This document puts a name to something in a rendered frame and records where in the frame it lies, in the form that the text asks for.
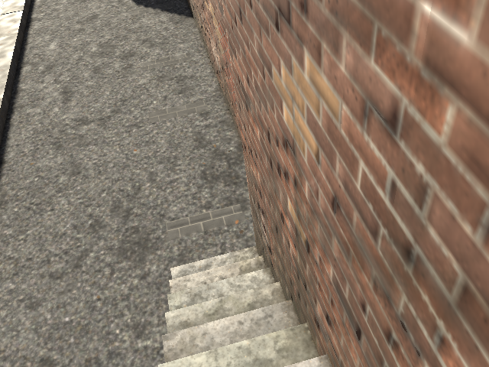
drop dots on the stairs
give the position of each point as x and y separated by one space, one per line
228 311

